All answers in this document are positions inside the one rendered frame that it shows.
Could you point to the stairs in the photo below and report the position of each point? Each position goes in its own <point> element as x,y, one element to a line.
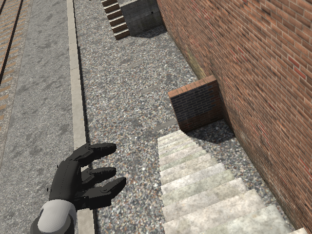
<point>116,18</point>
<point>201,197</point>

